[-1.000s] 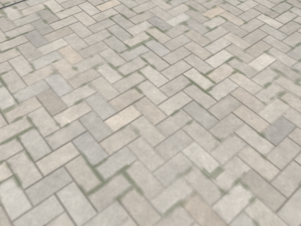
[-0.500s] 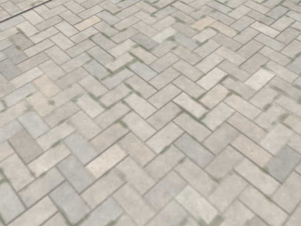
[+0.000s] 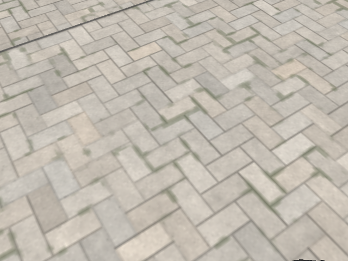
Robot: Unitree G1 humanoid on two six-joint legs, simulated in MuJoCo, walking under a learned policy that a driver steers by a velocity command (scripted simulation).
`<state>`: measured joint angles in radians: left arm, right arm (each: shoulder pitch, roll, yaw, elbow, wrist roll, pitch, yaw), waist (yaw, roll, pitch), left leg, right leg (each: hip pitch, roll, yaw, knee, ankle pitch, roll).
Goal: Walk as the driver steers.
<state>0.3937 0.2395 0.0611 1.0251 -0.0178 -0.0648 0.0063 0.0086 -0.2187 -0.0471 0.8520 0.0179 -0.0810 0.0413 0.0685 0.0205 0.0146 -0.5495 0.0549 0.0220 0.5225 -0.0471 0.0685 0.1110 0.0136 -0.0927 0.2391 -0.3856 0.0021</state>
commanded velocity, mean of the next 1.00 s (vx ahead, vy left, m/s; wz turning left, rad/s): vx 0.50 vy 0.00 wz -0.49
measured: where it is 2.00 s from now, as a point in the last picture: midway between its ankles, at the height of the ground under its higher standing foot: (315, 161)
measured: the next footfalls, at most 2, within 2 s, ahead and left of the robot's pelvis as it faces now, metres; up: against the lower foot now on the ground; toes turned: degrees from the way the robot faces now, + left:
left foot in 0.02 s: +0.19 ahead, +0.12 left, +0.00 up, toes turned +2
right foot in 0.58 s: +0.44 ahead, -0.17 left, +0.00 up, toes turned -21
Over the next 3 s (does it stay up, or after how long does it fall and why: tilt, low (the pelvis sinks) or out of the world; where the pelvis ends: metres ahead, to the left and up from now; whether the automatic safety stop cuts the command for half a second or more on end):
stays up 1.00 -0.77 0.00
